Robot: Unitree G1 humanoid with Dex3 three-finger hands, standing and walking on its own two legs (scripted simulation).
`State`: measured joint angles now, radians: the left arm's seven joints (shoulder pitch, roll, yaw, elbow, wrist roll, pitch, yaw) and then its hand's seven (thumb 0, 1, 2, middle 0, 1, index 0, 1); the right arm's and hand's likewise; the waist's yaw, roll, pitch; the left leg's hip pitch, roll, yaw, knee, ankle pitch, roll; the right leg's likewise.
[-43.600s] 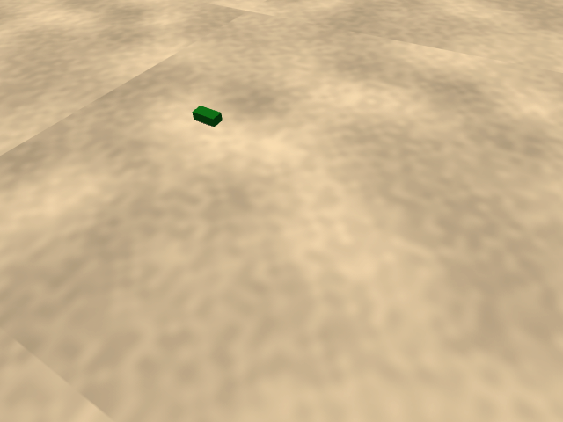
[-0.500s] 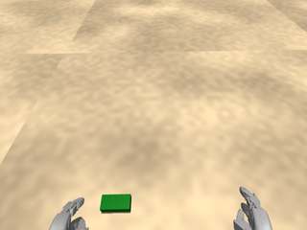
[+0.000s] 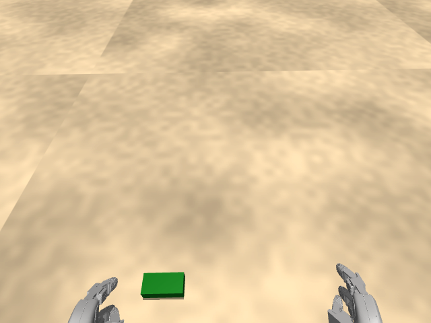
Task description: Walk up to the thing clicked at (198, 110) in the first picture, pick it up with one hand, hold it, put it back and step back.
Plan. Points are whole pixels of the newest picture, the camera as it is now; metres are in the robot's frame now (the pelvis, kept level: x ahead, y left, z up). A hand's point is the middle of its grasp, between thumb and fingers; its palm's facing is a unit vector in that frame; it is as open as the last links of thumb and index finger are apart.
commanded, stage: home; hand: left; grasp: from above
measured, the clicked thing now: (163, 285) +0.42 +0.23 -0.68
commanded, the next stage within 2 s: stand in 0.50 s
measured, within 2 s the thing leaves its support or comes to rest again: neither
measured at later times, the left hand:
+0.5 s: hand out of the picture +0.16 +0.18 -0.05, palm faces +0.04 -0.98 -0.20, open 7.4 cm
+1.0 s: hand out of the picture +0.07 +0.25 -0.11, palm faces +0.04 -0.94 -0.33, open 7.4 cm
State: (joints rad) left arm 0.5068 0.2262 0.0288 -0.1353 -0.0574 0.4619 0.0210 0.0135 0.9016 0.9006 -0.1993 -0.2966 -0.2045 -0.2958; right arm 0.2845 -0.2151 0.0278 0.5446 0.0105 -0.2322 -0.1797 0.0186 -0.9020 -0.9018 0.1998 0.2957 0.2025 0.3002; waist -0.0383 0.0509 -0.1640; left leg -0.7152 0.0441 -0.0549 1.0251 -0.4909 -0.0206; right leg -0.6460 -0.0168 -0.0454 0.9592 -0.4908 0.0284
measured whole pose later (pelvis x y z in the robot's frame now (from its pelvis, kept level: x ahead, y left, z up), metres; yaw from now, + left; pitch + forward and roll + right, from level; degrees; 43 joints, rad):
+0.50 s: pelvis +0.00 +0.00 +0.00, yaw +0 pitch +10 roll -3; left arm 0.51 0.23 0.03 -0.13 -0.06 0.47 0.02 0.01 0.90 0.90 -0.20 -0.30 -0.20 -0.30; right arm 0.28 -0.22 0.02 0.54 0.01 -0.22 -0.18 0.02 -0.90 -0.90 0.20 0.30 0.20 0.30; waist -0.04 0.05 -0.17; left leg -0.71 0.04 -0.06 1.03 -0.49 -0.02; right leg -0.65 -0.02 -0.05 0.96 -0.49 0.03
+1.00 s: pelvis +0.00 +0.01 +0.04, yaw +0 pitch -1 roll -1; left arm 0.23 0.29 0.05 0.88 0.04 0.04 0.04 0.01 0.90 0.90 -0.20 -0.30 -0.21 -0.30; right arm 0.20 -0.29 -0.05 0.95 -0.05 -0.02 -0.02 0.01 -0.91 -0.90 0.20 0.30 0.20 0.30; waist 0.02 0.00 0.04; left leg -0.32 0.00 -0.01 0.68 -0.34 0.01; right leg -0.28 -0.06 -0.01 0.65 -0.35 0.05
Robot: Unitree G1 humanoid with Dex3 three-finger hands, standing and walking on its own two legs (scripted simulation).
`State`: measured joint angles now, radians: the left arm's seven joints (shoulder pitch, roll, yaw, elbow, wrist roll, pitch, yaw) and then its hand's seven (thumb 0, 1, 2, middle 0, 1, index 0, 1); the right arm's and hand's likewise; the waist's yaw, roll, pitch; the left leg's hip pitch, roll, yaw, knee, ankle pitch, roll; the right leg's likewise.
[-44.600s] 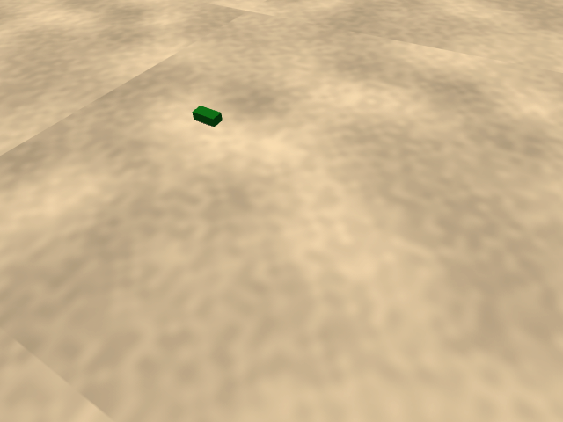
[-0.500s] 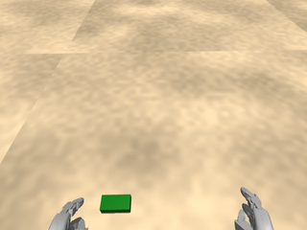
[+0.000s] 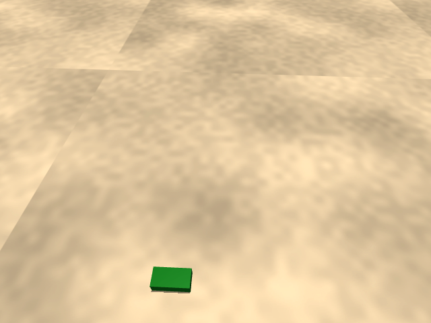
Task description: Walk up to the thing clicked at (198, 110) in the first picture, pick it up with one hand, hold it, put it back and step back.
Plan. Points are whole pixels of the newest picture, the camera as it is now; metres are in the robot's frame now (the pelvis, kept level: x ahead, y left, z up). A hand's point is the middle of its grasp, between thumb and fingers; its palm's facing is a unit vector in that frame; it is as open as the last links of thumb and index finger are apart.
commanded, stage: stand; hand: left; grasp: from above
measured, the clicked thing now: (171, 279) +0.42 +0.22 -0.73
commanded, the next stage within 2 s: none
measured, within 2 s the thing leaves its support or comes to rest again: neither
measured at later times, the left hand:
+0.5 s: hand out of the picture +0.04 +0.23 -0.14, palm faces +0.04 -0.94 -0.33, open 7.4 cm
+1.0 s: hand out of the picture +0.07 +0.22 -0.14, palm faces +0.03 -0.94 -0.34, open 7.4 cm
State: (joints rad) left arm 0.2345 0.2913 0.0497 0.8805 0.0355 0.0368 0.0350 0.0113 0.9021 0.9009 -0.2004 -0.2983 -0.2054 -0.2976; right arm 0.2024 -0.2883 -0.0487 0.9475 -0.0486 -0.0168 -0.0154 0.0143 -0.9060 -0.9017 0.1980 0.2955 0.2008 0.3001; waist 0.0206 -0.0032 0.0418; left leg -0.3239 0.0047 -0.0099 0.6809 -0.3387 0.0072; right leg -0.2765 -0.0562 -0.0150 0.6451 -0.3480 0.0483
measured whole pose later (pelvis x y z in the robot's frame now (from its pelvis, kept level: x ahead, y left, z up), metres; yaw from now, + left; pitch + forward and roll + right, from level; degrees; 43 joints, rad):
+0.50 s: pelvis +0.00 -0.01 +0.02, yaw +1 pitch -4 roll +0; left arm 0.17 0.29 0.03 1.13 0.03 0.00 0.03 0.01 0.90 0.90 -0.20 -0.30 -0.21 -0.30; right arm 0.15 -0.29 -0.04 1.11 -0.02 0.01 -0.02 0.01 -0.91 -0.90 0.20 0.30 0.20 0.30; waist 0.01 0.01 0.06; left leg -0.14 0.01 -0.02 0.41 -0.20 -0.01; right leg -0.10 -0.05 -0.03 0.38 -0.22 0.04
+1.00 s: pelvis +0.00 -0.02 +0.02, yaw +0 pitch -3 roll +0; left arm 0.12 0.30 0.03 1.16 0.01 0.00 0.02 0.01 0.90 0.90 -0.20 -0.30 -0.21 -0.30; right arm 0.13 -0.31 -0.01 1.14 -0.02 0.00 -0.01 0.01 -0.91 -0.90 0.20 0.30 0.20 0.30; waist 0.00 0.02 0.06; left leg -0.12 0.02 -0.02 0.36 -0.18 -0.02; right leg -0.08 -0.04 -0.03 0.35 -0.20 0.03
